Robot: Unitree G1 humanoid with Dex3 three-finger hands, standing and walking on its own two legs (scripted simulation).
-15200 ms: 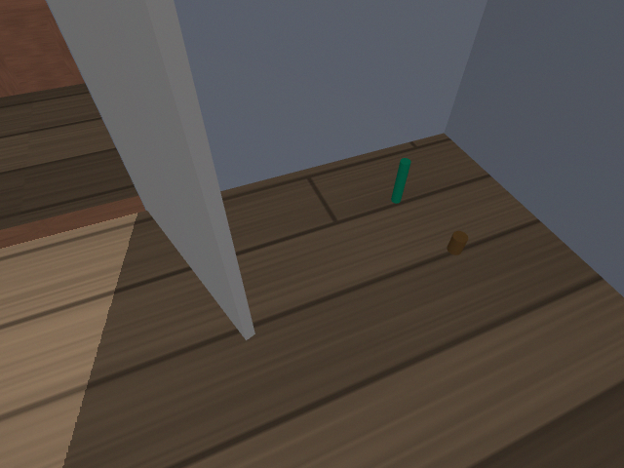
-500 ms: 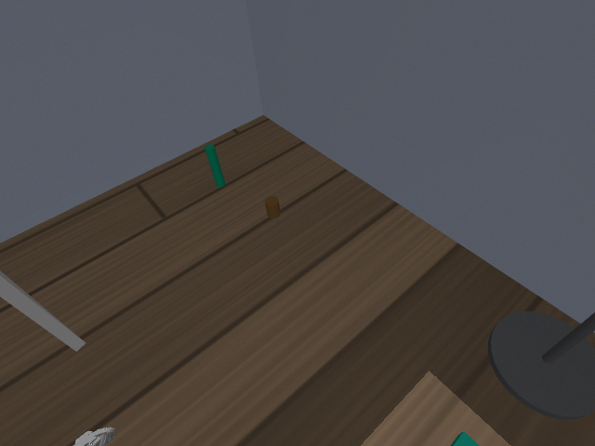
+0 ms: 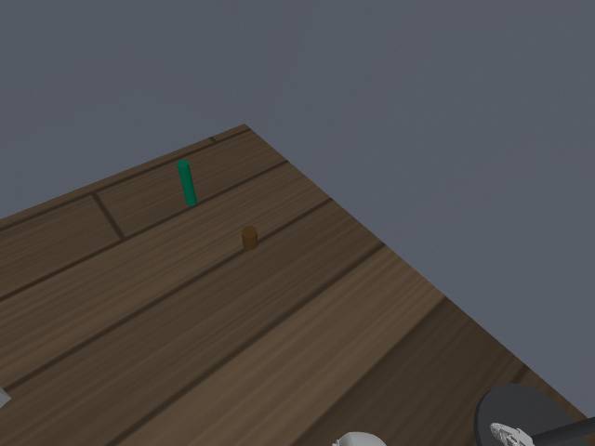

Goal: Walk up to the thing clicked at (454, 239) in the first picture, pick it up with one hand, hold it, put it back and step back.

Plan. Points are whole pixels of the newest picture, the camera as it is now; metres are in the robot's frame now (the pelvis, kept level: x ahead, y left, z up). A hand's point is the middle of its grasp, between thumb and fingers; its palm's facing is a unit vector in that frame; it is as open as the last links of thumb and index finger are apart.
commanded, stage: walk up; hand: left
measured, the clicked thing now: (250, 238) +0.97 +0.19 -0.72
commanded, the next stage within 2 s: none
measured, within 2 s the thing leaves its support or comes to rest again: neither
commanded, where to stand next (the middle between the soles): +0.58 -0.04 m, yaw +0 degrees
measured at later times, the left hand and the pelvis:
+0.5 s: hand (172, 348) +0.27 +0.22 -0.11, palm faces -0.01 -0.91 -0.41, open 7.4 cm; pelvis +0.21 -0.06 +0.01, yaw +0 degrees
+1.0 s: hand (187, 269) +0.44 +0.23 -0.14, palm faces -0.05 -0.93 -0.36, open 7.4 cm; pelvis +0.39 -0.04 +0.00, yaw +0 degrees
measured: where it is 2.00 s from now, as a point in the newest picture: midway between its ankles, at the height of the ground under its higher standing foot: (302, 348)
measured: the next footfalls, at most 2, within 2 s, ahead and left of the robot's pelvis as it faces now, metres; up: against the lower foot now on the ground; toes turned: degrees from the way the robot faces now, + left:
right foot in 0.24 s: +0.27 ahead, -0.17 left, +0.00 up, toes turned -6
left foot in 0.68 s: +0.43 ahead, +0.08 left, +0.00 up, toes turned +7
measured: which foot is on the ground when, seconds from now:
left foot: down 0.00-0.26, up 0.28-0.66, down 0.68-1.00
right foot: up 0.00-0.22, down 0.24-0.72, up 0.74-1.00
